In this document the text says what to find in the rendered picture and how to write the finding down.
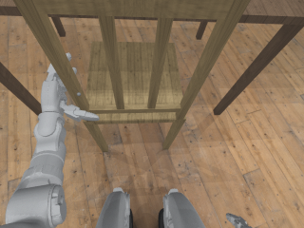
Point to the robot right shin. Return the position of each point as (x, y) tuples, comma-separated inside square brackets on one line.
[(168, 223)]

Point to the table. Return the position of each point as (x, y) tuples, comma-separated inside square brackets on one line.
[(289, 13)]

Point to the left robot hand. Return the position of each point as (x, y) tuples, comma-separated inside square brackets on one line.
[(53, 91)]

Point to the right robot hand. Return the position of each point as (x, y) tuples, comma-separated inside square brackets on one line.
[(238, 222)]

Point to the robot left upper arm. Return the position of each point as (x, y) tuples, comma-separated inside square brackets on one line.
[(42, 206)]

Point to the left robot forearm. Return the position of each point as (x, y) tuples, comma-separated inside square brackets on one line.
[(48, 159)]

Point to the chair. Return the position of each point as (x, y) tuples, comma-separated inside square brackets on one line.
[(133, 82)]

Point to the left robot thigh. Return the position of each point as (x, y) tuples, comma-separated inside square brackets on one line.
[(116, 207)]

